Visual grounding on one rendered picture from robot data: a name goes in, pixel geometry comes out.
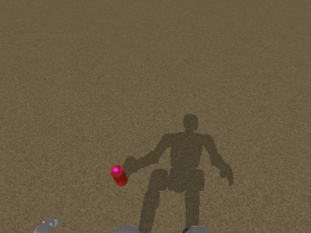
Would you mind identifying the left robot hand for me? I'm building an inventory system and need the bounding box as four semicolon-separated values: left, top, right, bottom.
33;217;61;233

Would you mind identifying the bottle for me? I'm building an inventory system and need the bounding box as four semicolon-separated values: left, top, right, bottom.
111;165;127;186

